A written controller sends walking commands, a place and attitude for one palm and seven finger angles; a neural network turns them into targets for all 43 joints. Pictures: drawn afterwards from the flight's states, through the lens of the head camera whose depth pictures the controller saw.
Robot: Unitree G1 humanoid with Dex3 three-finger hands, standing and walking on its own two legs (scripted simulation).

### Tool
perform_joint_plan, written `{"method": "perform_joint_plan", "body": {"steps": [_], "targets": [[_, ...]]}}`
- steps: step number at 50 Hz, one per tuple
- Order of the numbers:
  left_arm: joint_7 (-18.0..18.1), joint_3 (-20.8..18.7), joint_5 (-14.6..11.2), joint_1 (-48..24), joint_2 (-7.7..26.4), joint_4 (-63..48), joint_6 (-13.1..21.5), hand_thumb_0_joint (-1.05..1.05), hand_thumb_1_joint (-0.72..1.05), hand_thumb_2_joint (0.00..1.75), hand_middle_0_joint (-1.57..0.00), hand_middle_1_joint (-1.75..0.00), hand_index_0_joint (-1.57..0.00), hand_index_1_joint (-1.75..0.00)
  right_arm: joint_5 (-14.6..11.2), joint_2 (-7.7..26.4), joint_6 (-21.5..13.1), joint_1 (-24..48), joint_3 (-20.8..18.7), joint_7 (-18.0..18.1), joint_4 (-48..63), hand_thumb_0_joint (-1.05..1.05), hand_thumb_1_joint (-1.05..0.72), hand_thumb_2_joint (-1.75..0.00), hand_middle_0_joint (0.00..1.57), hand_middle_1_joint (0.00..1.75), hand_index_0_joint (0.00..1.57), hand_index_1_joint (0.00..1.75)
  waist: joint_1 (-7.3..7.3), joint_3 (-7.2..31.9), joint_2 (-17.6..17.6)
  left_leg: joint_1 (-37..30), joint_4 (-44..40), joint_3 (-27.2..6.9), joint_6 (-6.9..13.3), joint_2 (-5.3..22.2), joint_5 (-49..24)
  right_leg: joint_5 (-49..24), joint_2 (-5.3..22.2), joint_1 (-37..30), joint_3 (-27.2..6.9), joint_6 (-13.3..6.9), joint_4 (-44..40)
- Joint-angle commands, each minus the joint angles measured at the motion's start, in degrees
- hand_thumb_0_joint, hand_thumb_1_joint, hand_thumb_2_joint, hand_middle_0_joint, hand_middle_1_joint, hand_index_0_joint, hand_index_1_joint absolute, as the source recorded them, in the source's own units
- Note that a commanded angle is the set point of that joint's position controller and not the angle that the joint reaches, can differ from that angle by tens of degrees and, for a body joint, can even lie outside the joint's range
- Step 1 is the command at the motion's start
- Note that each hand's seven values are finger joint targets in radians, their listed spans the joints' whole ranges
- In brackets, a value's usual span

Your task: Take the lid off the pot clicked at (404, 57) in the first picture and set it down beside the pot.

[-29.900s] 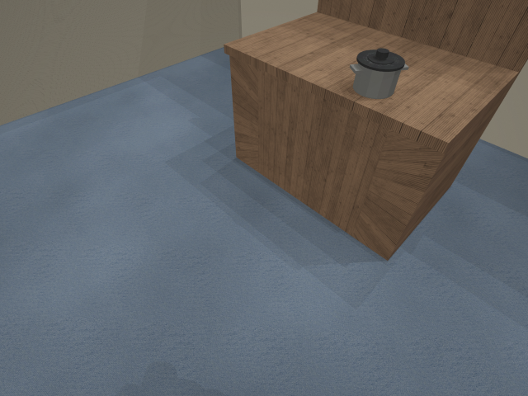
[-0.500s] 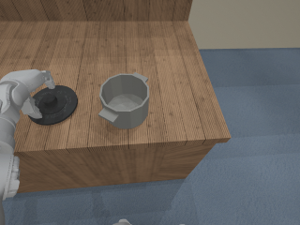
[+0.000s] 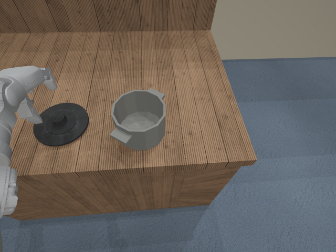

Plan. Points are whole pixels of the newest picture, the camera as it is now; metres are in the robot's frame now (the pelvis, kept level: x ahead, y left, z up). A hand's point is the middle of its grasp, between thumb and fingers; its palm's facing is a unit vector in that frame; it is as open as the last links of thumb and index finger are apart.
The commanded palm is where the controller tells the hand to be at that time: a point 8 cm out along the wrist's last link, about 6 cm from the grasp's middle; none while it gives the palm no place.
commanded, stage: raise the empty hand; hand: left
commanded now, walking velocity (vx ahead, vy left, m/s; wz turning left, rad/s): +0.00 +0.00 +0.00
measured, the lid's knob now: (58, 118) +0.50 +0.32 -0.04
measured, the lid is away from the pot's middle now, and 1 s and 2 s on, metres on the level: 0.25 0.25 0.25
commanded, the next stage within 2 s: draw the hand back to the body in 0.28 s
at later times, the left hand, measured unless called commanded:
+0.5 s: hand (30, 93) +0.44 +0.30 +0.12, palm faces -0.36 -0.10 -0.93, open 11.0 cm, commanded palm +0.43 +0.30 +0.18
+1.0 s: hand (45, 105) +0.39 +0.25 +0.14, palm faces +0.13 -0.77 -0.63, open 11.0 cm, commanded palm +0.35 +0.29 +0.18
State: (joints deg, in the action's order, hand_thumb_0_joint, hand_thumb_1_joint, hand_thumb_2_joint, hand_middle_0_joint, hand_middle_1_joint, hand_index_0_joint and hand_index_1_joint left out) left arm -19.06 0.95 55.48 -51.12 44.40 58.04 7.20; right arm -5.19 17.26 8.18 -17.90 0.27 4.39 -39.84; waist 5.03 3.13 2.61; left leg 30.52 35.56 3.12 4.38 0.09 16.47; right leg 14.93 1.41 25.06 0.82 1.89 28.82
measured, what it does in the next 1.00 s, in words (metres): stands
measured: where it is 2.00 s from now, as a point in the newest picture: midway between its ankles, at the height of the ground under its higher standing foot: outside the picture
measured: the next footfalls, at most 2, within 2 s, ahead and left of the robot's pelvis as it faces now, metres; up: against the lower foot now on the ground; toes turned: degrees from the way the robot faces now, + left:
none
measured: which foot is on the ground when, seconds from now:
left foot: down 0.00-1.00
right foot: down 0.00-1.00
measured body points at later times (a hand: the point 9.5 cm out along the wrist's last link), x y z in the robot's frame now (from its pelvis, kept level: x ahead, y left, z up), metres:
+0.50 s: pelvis +0.01 -0.01 +0.01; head +0.07 -0.01 +0.45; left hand +0.46 +0.31 +0.18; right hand +0.08 -0.29 -0.12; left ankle +0.01 +0.07 -0.73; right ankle -0.02 -0.17 -0.73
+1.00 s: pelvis +0.00 -0.02 +0.01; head +0.03 -0.02 +0.46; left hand +0.38 +0.29 +0.18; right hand +0.14 -0.27 -0.10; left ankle +0.01 +0.07 -0.73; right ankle -0.02 -0.17 -0.73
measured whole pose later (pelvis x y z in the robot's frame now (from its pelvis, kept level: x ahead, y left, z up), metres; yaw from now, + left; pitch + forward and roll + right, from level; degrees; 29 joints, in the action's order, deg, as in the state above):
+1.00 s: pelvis +0.00 -0.02 +0.01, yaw +1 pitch +2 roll -1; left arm -6.5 -9.2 12.7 -31.7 32.3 36.0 7.5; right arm -4.9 15.1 5.9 -12.2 3.0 4.8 -35.2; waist -0.6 -2.1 1.9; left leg 16.5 28.1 2.2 2.4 -0.1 13.7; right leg 13.8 1.3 12.0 1.8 1.1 23.8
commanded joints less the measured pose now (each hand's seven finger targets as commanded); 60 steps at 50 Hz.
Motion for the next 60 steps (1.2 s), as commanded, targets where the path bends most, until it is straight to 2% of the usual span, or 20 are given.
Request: {"method": "perform_joint_plan", "body": {"steps": [1, 10, 14, 20, 26, 28, 31, 38, 41, 43, 44, 46, 47, 48, 50, 52, 54, 55, 58, 60], "targets": [[1.2, -4.7, -1.2, -26.4, 17.9, -11.5, 0.2, 0.00, 0.02, 0.57, -0.32, -0.91, -0.32, -0.91, 0.1, 9.9, -1.3, -3.6, -3.4, 1.0, 4.2, 0.00, -0.90, -0.90, 0.20, 0.30, 0.20, 0.30, 0.58, 21.7, 4.9, -25.5, -3.2, -4.8, 0.2, 1.0, -24.2, -13.1, -3.4, 1.4, 3.2, -4.3, -3.1], [-0.2, -4.7, -0.9, -28.1, 17.9, -14.6, -0.2, 0.00, 0.02, 0.57, -0.32, -0.91, -0.32, -0.91, 0.1, 9.6, -1.4, -2.4, -3.5, 0.8, 4.9, 0.00, -0.90, -0.90, 0.20, 0.30, 0.20, 0.30, 0.03, 24.0, 6.8, -28.8, -3.6, -4.9, 0.0, 1.2, -31.6, -17.0, -3.2, -0.7, 3.1, -4.3, -4.2], [-1.3, -5.0, -2.2, -22.0, 17.9, -7.7, -0.8, 0.00, 0.02, 0.57, -0.32, -0.91, -0.32, -0.91, -0.3, 9.9, -0.5, -1.7, -3.1, 0.2, 5.2, 0.00, -0.90, -0.90, 0.20, 0.30, 0.20, 0.30, -0.37, 19.7, 0.1, -22.3, -4.2, -3.8, 0.5, 0.4, -25.4, -17.5, -3.2, -3.1, 3.2, -3.9, -3.9], [-0.7, -7.6, -1.3, -28.6, 21.2, -20.8, 0.9, 0.00, 0.02, 0.57, -0.32, -0.91, -0.32, -0.91, 0.5, 9.4, 0.1, -0.4, -3.8, 0.3, 6.5, 0.00, -0.90, -0.90, 0.20, 0.30, 0.20, 0.30, -0.71, 27.3, 6.6, -30.2, -3.5, -4.7, 0.5, 0.9, -34.8, -20.3, -3.0, -4.0, 2.7, -4.2, -4.1], [-0.5, -6.8, -2.7, -17.1, 17.9, -12.8, 0.0, 0.00, 0.02, 0.57, -0.32, -0.91, -0.32, -0.91, -0.1, 9.2, 1.0, 2.1, -3.1, -0.5, 7.0, 0.00, -0.90, -0.90, 0.20, 0.30, 0.20, 0.30, -1.40, 18.2, 2.8, -22.4, -5.5, -3.4, 0.4, 0.4, -24.0, -16.3, -2.6, -4.3, 3.2, -4.0, -4.5], [-0.4, -5.4, -2.3, -20.4, 16.5, -20.9, -0.1, 0.00, 0.02, 0.57, -0.32, -0.91, -0.32, -0.91, 0.0, 8.5, 1.0, 3.2, -3.5, -0.8, 7.9, 0.00, -0.90, -0.90, 0.20, 0.30, 0.20, 0.30, -1.49, 21.5, 5.6, -26.1, -5.2, -3.9, 0.6, 0.5, -26.2, -16.5, -2.5, -4.5, 3.0, -4.2, -4.7], [0.2, -10.7, -2.8, -19.1, 21.7, -29.2, 0.7, 0.00, 0.02, 0.57, -0.32, -0.91, -0.32, -0.91, 0.4, 8.5, 1.1, 3.4, -3.6, -0.7, 9.3, 0.00, -0.90, -0.90, 0.20, 0.30, 0.20, 0.30, -2.01, 27.3, 7.1, -31.2, -4.7, -5.4, 0.8, 0.6, -33.6, -19.2, -2.6, -7.1, 2.9, -4.2, -4.6], [-0.3, -7.1, -5.4, -8.4, 15.3, -23.1, -1.7, 0.00, 0.02, 0.57, -0.32, -0.91, -0.32, -0.91, -0.5, 8.3, 1.5, 7.1, -2.8, -1.6, 9.9, 0.00, -0.90, -0.90, 0.20, 0.30, 0.20, 0.30, -2.53, 15.5, 1.1, -22.3, -7.1, -3.7, 0.7, 0.0, -19.4, -14.9, -2.0, -6.9, 3.3, -4.1, -5.7], [-1.0, -4.5, -5.1, -11.3, 13.1, -32.1, -2.0, 0.00, 0.02, 0.57, -0.32, -0.91, -0.32, -0.91, -0.3, 7.7, 1.5, 8.5, -3.1, -1.6, 11.0, 0.00, -0.90, -0.90, 0.20, 0.30, 0.20, 0.30, -1.99, 18.0, 4.8, -26.6, -7.4, -4.4, 0.9, 0.1, -20.8, -13.2, -2.3, -6.6, 3.0, -4.2, -6.7], [-0.8, -9.2, -5.6, -9.1, 17.6, -35.9, -1.5, 0.00, 0.02, 0.57, -0.32, -0.91, -0.32, -0.91, -0.2, 7.6, 1.2, 8.9, -2.8, -1.2, 11.8, 0.00, -0.90, -0.90, 0.20, 0.30, 0.20, 0.30, -2.89, 20.9, 4.8, -28.7, -7.3, -5.3, 1.0, 0.0, -23.2, -14.6, -2.2, -8.7, 3.0, -4.4, -6.6], [8.3, -14.7, -41.0, -10.0, -0.2, -35.8, 1.0, 0.00, 0.02, 0.57, -0.32, -0.91, -0.32, -0.91, -0.4, 3.7, -1.9, 1.0, -1.8, -0.1, 13.8, 0.00, -0.90, -0.90, 0.20, 0.30, 0.20, 0.30, -0.53, 14.3, 2.3, -35.3, -8.6, -4.8, -0.8, 3.5, -13.8, -9.7, -1.6, -6.6, 3.9, -5.8, -7.3], [15.1, -13.6, -44.6, -3.0, -0.9, -33.1, 1.4, 0.00, 0.02, 0.57, -0.32, -0.91, -0.32, -0.91, 0.0, 5.3, -4.6, 6.0, -0.3, 1.0, 12.0, 0.00, -0.90, -0.90, 0.20, 0.30, 0.20, 0.30, -2.04, 10.1, -1.3, -33.7, -13.6, -8.6, -1.5, 5.3, -1.7, -2.9, -1.5, -5.6, 2.9, -5.5, -8.3], [17.2, -18.6, -48.9, 1.2, 1.8, -28.8, 0.9, 0.00, 0.02, 0.57, -0.32, -0.91, -0.32, -0.91, 0.5, 6.6, -4.8, 5.6, -0.7, 1.8, 11.5, 0.00, -0.90, -0.90, 0.20, 0.30, 0.20, 0.30, -3.01, 9.4, -7.0, -29.8, -13.5, -7.5, -1.0, 5.0, -0.5, -3.9, -0.9, -8.4, 2.5, -5.3, -9.0], [18.6, -17.5, -51.2, -0.6, 0.7, -28.5, 0.8, 0.00, 0.02, 0.57, -0.32, -0.91, -0.32, -0.91, 0.5, 6.9, -5.4, 6.2, -0.3, 2.2, 10.7, 0.00, -0.90, -0.90, 0.20, 0.30, 0.20, 0.30, -2.75, 8.5, -6.9, -27.3, -13.5, -5.5, -1.3, 4.3, -2.1, -5.3, -0.6, -10.2, 1.8, -4.8, -9.4], [21.4, -22.2, -52.8, -4.7, 5.5, -35.5, 2.0, 0.00, 0.05, 0.58, -0.32, -0.89, -0.32, -0.89, 1.3, 7.6, -7.0, 6.5, -0.7, 2.1, 9.3, 0.00, -0.90, -0.90, 0.20, 0.30, 0.20, 0.30, -3.13, 10.7, -0.7, -28.6, -12.7, -4.2, -1.8, 4.2, -6.7, -7.9, -0.1, -12.4, 1.1, -4.8, -9.4], [23.4, -23.0, -53.5, -6.8, 4.5, -46.8, 3.9, 0.00, 0.09, 0.60, -0.31, -0.86, -0.31, -0.86, 1.8, 6.1, -9.8, 7.8, -0.5, 1.6, 10.2, 0.00, -0.90, -0.90, 0.20, 0.30, 0.20, 0.30, -4.11, 15.5, 11.5, -33.7, -12.0, -4.8, -3.0, 4.1, -14.4, -12.0, -0.1, -14.7, 1.5, -5.4, -8.7], [24.5, -22.3, -54.9, -0.2, 0.9, -50.2, 3.7, 0.00, 0.13, 0.61, -0.31, -0.83, -0.31, -0.83, 2.1, 5.5, -11.8, 8.4, -0.4, 0.9, 10.2, 0.00, -0.90, -0.90, 0.20, 0.30, 0.20, 0.30, -4.74, 14.8, 14.9, -35.2, -11.4, -4.9, -3.6, 4.3, -20.7, -14.6, -0.3, -15.5, 2.0, -5.5, -8.4], [25.2, -25.3, -55.1, 4.7, 2.8, -49.6, 3.5, 0.00, 0.16, 0.62, -0.30, -0.82, -0.30, -0.82, 2.6, 6.1, -12.3, 7.7, -0.8, 0.6, 9.2, 0.00, -0.90, -0.90, 0.20, 0.30, 0.20, 0.30, -4.86, 13.4, 11.3, -33.6, -10.9, -4.6, -3.5, 4.5, -21.8, -16.4, -0.3, -16.7, 2.0, -5.3, -8.3], [25.3, -24.8, -56.9, 19.0, -2.8, -41.5, 1.0, 0.00, 0.22, 0.65, -0.29, -0.77, -0.29, -0.77, 2.4, 6.0, -11.7, 7.9, -1.2, 0.2, 8.9, 0.00, -0.90, -0.90, 0.20, 0.30, 0.20, 0.30, -5.26, 6.9, -0.5, -25.6, -11.2, -2.6, -2.9, 3.9, -18.6, -19.1, -0.5, -18.6, 2.6, -4.5, -7.9], [25.1, -24.8, -57.6, 19.2, -2.7, -44.0, 1.2, 0.00, 0.27, 0.66, -0.29, -0.74, -0.29, -0.74, 2.2, 6.5, -11.8, 8.3, -1.7, 0.1, 8.8, 0.00, -0.90, -0.90, 0.20, 0.30, 0.20, 0.30, -4.76, 4.7, -1.9, -24.8, -11.2, -2.1, -2.6, 3.9, -16.3, -18.9, -0.2, -18.0, 2.4, -4.3, -8.2]]}}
